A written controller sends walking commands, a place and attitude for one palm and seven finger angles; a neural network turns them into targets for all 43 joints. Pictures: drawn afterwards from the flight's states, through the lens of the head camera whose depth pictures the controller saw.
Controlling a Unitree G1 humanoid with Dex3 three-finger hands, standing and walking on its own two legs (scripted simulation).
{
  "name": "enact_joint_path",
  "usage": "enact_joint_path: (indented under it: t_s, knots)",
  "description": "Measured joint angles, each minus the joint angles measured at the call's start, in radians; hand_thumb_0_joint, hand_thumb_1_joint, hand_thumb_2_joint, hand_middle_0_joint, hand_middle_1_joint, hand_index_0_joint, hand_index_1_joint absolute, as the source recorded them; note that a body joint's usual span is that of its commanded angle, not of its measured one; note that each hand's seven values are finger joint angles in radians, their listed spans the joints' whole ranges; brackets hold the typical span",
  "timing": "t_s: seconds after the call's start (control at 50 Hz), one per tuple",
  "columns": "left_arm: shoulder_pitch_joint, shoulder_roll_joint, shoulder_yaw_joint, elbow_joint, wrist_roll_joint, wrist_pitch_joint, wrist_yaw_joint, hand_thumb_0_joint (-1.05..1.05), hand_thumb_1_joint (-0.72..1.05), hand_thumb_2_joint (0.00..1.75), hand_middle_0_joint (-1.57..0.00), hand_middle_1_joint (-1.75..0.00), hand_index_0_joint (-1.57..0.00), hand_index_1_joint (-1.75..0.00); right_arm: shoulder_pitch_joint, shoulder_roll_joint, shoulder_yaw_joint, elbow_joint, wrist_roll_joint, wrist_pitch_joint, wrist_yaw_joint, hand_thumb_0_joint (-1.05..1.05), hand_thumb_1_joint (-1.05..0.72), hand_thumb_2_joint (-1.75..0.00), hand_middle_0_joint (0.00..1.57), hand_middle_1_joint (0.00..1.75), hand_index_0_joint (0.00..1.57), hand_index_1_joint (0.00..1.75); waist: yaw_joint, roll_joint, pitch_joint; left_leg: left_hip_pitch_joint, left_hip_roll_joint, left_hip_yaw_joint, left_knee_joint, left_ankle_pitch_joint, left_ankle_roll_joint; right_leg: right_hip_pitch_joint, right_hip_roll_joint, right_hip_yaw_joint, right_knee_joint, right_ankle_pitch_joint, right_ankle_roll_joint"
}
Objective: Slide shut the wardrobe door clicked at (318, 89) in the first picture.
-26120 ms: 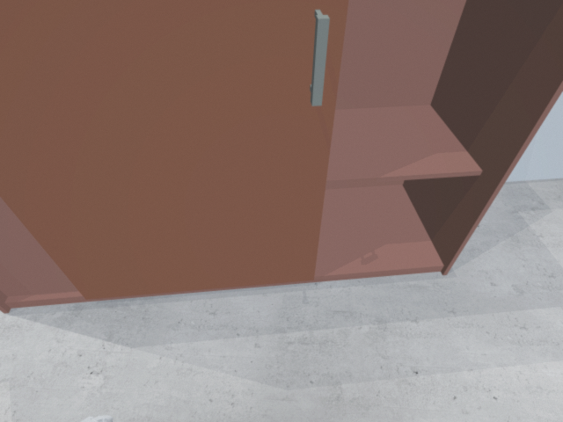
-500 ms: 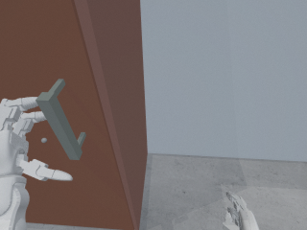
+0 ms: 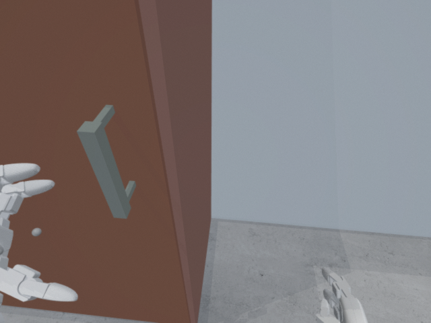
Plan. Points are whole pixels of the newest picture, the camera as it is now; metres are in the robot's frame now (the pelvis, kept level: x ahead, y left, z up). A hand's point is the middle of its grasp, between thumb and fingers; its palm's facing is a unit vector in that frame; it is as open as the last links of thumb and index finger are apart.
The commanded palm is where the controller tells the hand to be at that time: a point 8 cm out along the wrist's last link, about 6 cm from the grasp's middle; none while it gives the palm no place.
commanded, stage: slip the hand off the handle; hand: left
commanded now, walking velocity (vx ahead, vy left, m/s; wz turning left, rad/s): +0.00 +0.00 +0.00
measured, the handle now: (114, 165) +0.27 +0.21 +0.21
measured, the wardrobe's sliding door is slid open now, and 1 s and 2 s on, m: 0.00 0.00 0.00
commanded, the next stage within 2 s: draw the hand back to the body in 0.30 s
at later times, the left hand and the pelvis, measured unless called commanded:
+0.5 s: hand (14, 285) +0.09 +0.24 +0.19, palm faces +0.31 -0.93 -0.21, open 14.7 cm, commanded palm +0.03 +0.29 +0.20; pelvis -0.02 +0.01 -0.01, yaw +1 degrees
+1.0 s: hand (37, 256) +0.13 +0.24 +0.18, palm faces +0.30 -0.90 -0.30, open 14.3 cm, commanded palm +0.07 +0.29 +0.20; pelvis -0.01 -0.01 +0.01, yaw -1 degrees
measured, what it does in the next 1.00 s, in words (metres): stands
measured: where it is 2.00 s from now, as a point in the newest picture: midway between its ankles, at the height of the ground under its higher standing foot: outside the picture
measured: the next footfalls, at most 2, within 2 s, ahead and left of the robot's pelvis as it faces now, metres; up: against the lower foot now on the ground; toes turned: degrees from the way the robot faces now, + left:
none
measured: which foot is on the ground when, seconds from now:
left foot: down 0.00-1.00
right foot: down 0.00-1.00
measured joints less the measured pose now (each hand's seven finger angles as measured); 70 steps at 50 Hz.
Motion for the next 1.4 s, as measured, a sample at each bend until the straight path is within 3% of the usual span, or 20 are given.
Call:
enact_joint_path:
  t_s: [0.12, 0.3, 0.44, 0.48, 0.54, 0.64, 0.74, 0.88, 0.94, 1.02, 1.1, 1.22, 1.4]
  knots:
    - [0.049, 0.000, -0.023, -0.053, -0.005, 0.001, -0.023, -0.01, -0.55, 0.20, -0.26, -1.15, -0.26, -1.15, -0.020, 0.016, 0.019, -0.015, 0.003, -0.019, -0.003, 0.02, -0.90, -0.90, 0.20, 0.30, 0.20, 0.30, 0.021, 0.002, -0.004, -0.006, -0.004, -0.006, 0.022, -0.006, 0.004, 0.000, -0.004, -0.008, 0.014, -0.005, 0.004]
    - [0.133, 0.012, 0.002, -0.099, -0.040, 0.003, -0.046, -0.01, -0.55, 0.20, -0.26, -1.15, -0.26, -1.15, -0.041, 0.035, 0.034, -0.027, 0.011, -0.034, -0.002, 0.01, -0.90, -0.90, 0.20, 0.30, 0.20, 0.30, 0.033, 0.008, 0.001, -0.004, 0.001, -0.009, 0.047, -0.012, 0.004, 0.009, 0.002, -0.012, 0.023, -0.002, 0.005]
    - [0.167, 0.008, -0.020, -0.146, -0.034, -0.018, -0.043, -0.01, -0.55, 0.20, -0.26, -1.15, -0.26, -1.15, -0.031, 0.029, 0.031, -0.024, 0.016, -0.053, -0.004, 0.01, -0.90, -0.90, 0.20, 0.30, 0.20, 0.30, 0.042, 0.009, 0.006, -0.012, 0.001, -0.014, 0.069, -0.014, 0.005, 0.005, 0.001, -0.018, 0.039, -0.003, 0.005]
    - [0.152, 0.019, -0.024, -0.138, -0.003, 0.043, -0.054, -0.01, -0.55, 0.20, -0.26, -1.15, -0.26, -1.15, -0.024, 0.025, 0.034, -0.024, 0.035, -0.050, -0.010, 0.01, -0.90, -0.90, 0.20, 0.30, 0.20, 0.30, 0.047, 0.016, 0.005, -0.006, 0.001, -0.013, 0.066, -0.012, 0.006, 0.011, 0.001, -0.017, 0.036, 0.000, 0.006]
    - [0.124, 0.055, -0.043, -0.124, 0.024, 0.196, -0.083, -0.01, -0.55, 0.20, -0.26, -1.15, -0.26, -1.15, -0.015, 0.022, 0.044, -0.024, 0.061, -0.044, -0.031, 0.02, -0.90, -0.90, 0.20, 0.30, 0.20, 0.30, 0.041, 0.031, 0.000, 0.021, -0.001, -0.010, 0.039, 0.000, 0.009, 0.035, -0.001, -0.012, 0.014, 0.010, 0.008]
    - [0.067, 0.117, -0.011, -0.083, -0.024, 0.396, -0.146, -0.01, -0.55, 0.20, -0.26, -1.15, -0.26, -1.15, -0.015, 0.020, 0.065, -0.021, 0.089, -0.061, -0.050, 0.02, -0.90, -0.90, 0.20, 0.30, 0.20, 0.30, 0.011, 0.045, -0.005, 0.069, 0.008, -0.002, -0.004, 0.015, 0.004, 0.080, 0.009, -0.001, -0.031, 0.030, 0.004]
    - [0.029, 0.123, 0.058, -0.063, -0.101, 0.472, -0.189, -0.01, -0.55, 0.20, -0.26, -1.15, -0.26, -1.15, -0.005, 0.001, 0.070, -0.032, 0.100, -0.098, -0.043, 0.02, -0.90, -0.90, 0.20, 0.30, 0.20, 0.30, -0.011, 0.044, -0.017, 0.106, 0.016, 0.009, -0.043, 0.026, -0.003, 0.111, 0.016, 0.011, -0.064, 0.044, -0.001]
    - [0.037, 0.093, 0.061, -0.070, -0.090, 0.513, -0.180, -0.01, -0.54, 0.20, -0.26, -1.15, -0.26, -1.15, 0.013, -0.031, 0.039, -0.048, 0.103, -0.093, -0.027, 0.02, -0.90, -0.90, 0.20, 0.30, 0.20, 0.30, -0.014, 0.036, -0.025, 0.127, 0.020, 0.011, -0.076, 0.040, -0.009, 0.127, 0.020, 0.015, -0.088, 0.054, -0.008]
    - [0.040, 0.090, 0.051, -0.071, -0.077, 0.506, -0.169, -0.01, -0.51, 0.22, -0.26, -1.13, -0.26, -1.13, 0.020, -0.038, 0.030, -0.044, 0.103, -0.092, -0.030, 0.02, -0.90, -0.90, 0.20, 0.30, 0.20, 0.30, -0.011, 0.034, -0.022, 0.127, 0.024, 0.003, -0.076, 0.041, -0.012, 0.130, 0.024, 0.008, -0.094, 0.056, -0.012]
    - [0.080, 0.102, 0.000, -0.095, 0.124, 0.345, 0.042, -0.01, -0.44, 0.26, -0.26, -1.09, -0.26, -1.08, 0.005, -0.028, -0.006, -0.041, 0.047, -0.069, -0.009, 0.02, -0.90, -0.90, 0.20, 0.30, 0.20, 0.30, -0.018, 0.041, 0.007, 0.107, 0.041, -0.007, -0.052, 0.033, -0.020, 0.126, 0.042, -0.002, -0.105, 0.065, -0.020]
    - [0.115, 0.086, -0.039, -0.095, 0.218, 0.219, 0.171, -0.01, -0.32, 0.31, -0.25, -1.02, -0.25, -1.02, 0.000, -0.016, -0.032, -0.032, 0.025, -0.028, -0.003, 0.01, -0.90, -0.90, 0.20, 0.30, 0.20, 0.30, -0.022, 0.047, 0.046, 0.098, 0.049, -0.007, -0.047, 0.032, -0.019, 0.123, 0.050, -0.001, -0.116, 0.073, -0.020]
    - [0.112, 0.076, -0.081, -0.058, 0.276, 0.141, 0.233, 0.00, -0.13, 0.41, -0.25, -0.90, -0.25, -0.90, 0.015, 0.000, -0.042, 0.007, 0.011, 0.020, -0.008, 0.02, -0.90, -0.90, 0.20, 0.30, 0.20, 0.30, -0.025, 0.044, 0.067, 0.120, 0.025, 0.007, -0.083, 0.039, -0.005, 0.127, 0.025, 0.012, -0.112, 0.061, -0.008]
    - [0.048, 0.060, -0.097, -0.004, 0.298, 0.142, 0.240, 0.00, 0.19, 0.56, -0.24, -0.72, -0.24, -0.72, 0.014, 0.021, -0.028, 0.022, 0.003, 0.066, 0.002, 0.02, -0.90, -0.90, 0.20, 0.30, 0.20, 0.30, -0.038, 0.032, 0.064, 0.182, -0.007, 0.036, -0.155, 0.049, 0.013, 0.156, -0.007, 0.044, -0.119, 0.042, 0.013]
